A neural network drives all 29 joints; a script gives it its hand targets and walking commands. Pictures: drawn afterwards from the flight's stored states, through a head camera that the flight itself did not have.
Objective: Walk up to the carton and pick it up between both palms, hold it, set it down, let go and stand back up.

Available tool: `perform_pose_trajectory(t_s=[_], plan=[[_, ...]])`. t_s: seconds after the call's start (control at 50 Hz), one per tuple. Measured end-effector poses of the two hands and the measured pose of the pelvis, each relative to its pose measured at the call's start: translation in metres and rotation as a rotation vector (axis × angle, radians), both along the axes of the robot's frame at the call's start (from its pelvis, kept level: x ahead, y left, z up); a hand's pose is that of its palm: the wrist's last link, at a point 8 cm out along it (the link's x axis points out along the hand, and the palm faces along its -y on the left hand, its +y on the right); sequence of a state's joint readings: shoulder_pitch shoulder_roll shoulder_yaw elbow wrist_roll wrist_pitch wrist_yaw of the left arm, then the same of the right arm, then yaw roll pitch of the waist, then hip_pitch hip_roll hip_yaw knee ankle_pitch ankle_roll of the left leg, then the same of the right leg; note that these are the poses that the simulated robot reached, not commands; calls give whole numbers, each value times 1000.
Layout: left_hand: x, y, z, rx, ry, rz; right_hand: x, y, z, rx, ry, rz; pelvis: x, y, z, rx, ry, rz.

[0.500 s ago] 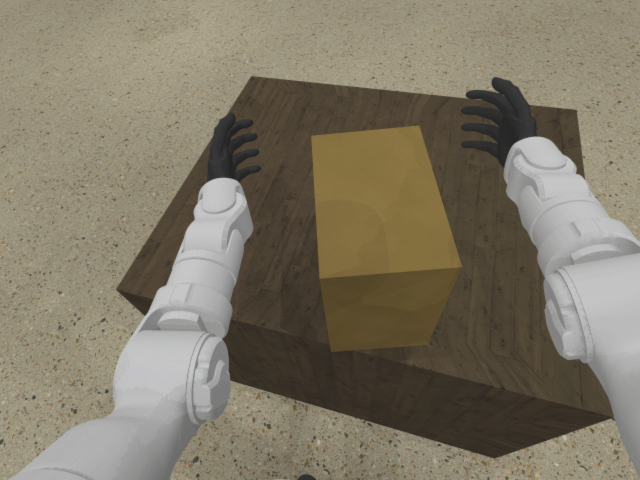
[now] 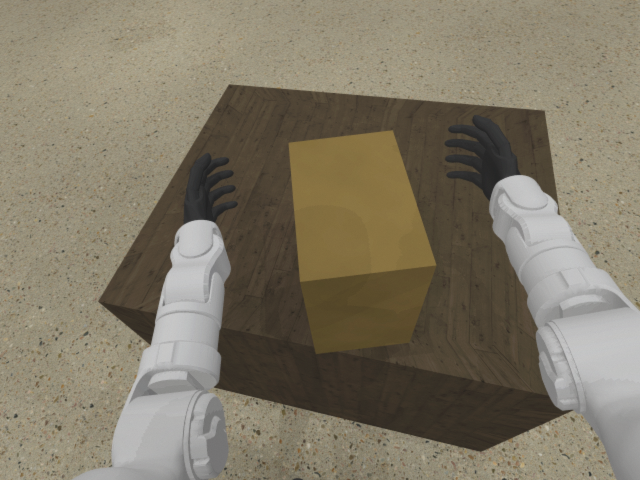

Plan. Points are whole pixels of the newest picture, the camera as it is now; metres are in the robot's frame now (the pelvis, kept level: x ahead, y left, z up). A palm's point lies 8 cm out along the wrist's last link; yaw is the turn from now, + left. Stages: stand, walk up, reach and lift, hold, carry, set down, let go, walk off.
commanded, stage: set down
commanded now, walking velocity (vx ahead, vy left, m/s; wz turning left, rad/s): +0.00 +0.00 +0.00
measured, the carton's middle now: (352, 248) +0.44 +0.06 -0.06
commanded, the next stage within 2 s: none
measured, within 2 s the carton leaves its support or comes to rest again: neither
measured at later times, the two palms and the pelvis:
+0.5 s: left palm (219, 279) +0.31 +0.21 +0.04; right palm (516, 272) +0.38 -0.16 +0.03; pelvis -0.01 +0.00 -0.01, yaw +0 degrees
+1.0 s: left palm (225, 318) +0.27 +0.20 +0.00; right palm (534, 326) +0.33 -0.19 -0.01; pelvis +0.00 +0.01 -0.01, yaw -1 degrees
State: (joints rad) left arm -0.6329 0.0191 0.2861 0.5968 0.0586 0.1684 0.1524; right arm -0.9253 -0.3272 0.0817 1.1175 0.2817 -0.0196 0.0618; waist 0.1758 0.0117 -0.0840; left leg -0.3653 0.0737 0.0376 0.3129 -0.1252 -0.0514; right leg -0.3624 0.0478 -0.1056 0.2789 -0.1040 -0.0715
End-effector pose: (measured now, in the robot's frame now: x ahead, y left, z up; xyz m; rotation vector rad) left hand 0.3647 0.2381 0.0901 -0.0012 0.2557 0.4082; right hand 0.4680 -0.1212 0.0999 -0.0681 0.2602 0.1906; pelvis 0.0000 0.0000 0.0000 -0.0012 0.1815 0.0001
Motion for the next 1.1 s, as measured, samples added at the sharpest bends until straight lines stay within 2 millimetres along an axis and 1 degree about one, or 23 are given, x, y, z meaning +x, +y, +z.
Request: perform_pose_trajectory(t_s=[0.06, 0.14, 0.2, 0.28, 0.4, 0.46, 0.56, 0.7, 0.94, 1.0, 1.1], plan=[[-8, -3, -10, -3, -1, 0, -9, -3, -12, 2, 2, 0, -2, 0, -1, -1, 3, 0], [-16, -9, -14, 1, -10, -14, -21, -8, -21, 6, 5, -1, -5, 1, -1, -4, -5, 6], [-28, -17, -21, 3, -7, -35, -35, -16, -32, -5, 8, -6, -5, 2, -1, -5, -32, 14], [-45, -23, -35, -13, 1, -32, -57, -29, -48, -19, 11, -13, -6, 3, -2, -2, -56, 9], [-55, -24, -50, -16, -3, -14, -81, -36, -66, -15, 26, -14, -8, 3, -4, 2, -62, -2], [-55, -25, -53, -17, -9, -14, -88, -36, -71, -10, 31, -13, -8, 3, -5, 2, -62, -3], [-55, -28, -52, -7, -16, -28, -91, -37, -74, -3, 26, -18, -6, 5, -6, 0, -71, -3], [-65, -36, -61, -10, -2, -42, -100, -48, -79, -18, 22, -27, -2, 6, -5, -1, -93, -6], [-89, -38, -85, 0, 20, -41, -136, -65, -108, -14, 44, -45, 3, 6, -6, 0, -101, -8], [-91, -36, -89, -15, 26, -30, -141, -65, -110, -12, 37, -32, 3, 6, -6, 4, -101, -15], [-93, -35, -90, -9, 22, -43, -147, -66, -110, -15, 25, -22, 2, 6, -6, 5, -107, -18]])
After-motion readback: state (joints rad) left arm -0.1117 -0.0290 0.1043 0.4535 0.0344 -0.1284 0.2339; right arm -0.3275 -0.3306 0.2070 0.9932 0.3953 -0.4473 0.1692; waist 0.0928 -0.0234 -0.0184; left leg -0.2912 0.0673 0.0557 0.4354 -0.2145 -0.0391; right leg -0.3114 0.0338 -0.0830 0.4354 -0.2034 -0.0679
